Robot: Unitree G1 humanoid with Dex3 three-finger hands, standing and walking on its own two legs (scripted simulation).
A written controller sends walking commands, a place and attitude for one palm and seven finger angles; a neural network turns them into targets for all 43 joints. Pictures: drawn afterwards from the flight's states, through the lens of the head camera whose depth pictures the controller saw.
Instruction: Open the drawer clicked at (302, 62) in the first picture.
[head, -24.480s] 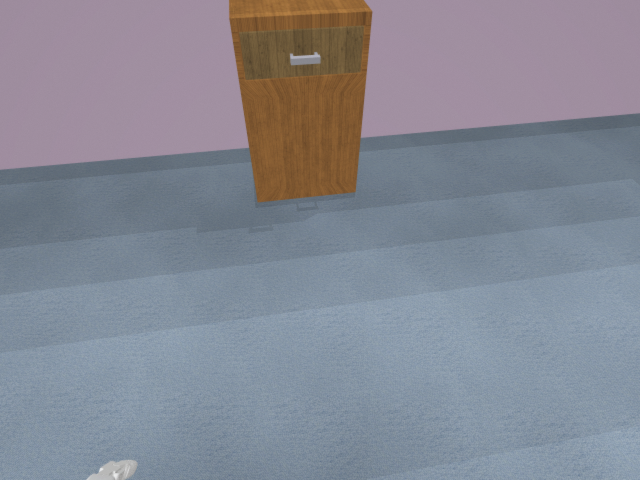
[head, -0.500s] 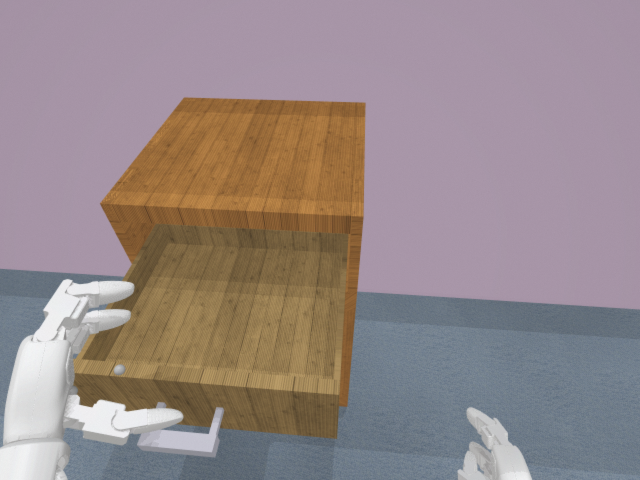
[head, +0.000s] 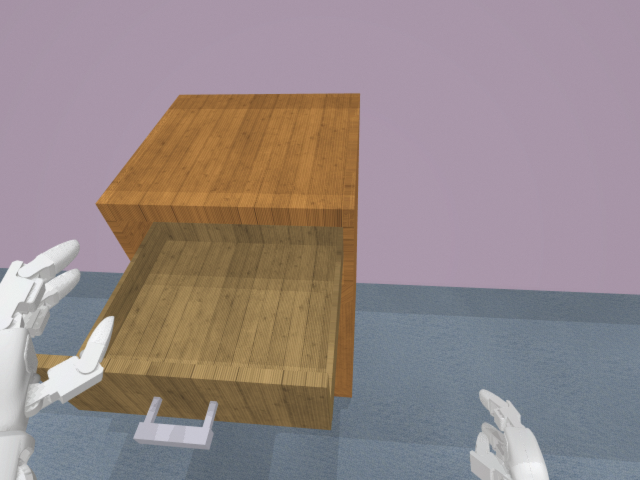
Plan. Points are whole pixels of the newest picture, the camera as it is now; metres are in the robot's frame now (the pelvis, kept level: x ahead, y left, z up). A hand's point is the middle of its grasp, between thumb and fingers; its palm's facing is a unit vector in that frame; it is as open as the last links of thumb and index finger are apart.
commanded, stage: draw the hand back to the body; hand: left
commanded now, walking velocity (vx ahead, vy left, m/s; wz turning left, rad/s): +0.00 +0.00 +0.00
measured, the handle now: (179, 420) +0.21 +0.25 -0.10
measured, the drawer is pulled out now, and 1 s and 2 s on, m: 0.30 0.30 0.30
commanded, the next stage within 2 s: step back with the hand held close in 0.24 s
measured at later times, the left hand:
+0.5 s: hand (76, 344) +0.19 +0.26 +0.16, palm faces +0.39 -0.79 -0.48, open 7.4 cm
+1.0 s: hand (68, 383) +0.16 +0.25 +0.15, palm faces +0.34 -0.82 -0.46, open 7.4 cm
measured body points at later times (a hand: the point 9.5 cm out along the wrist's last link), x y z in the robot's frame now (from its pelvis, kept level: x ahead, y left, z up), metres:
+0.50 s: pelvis -0.01 +0.01 +0.00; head +0.02 +0.00 +0.45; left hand +0.17 +0.30 +0.18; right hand +0.18 -0.22 -0.08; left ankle -0.05 +0.12 -0.74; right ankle +0.01 -0.09 -0.74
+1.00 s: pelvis -0.05 +0.02 -0.01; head -0.02 +0.01 +0.44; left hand +0.13 +0.29 +0.18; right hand +0.12 -0.20 -0.10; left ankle -0.05 +0.12 -0.74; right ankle -0.05 -0.08 -0.74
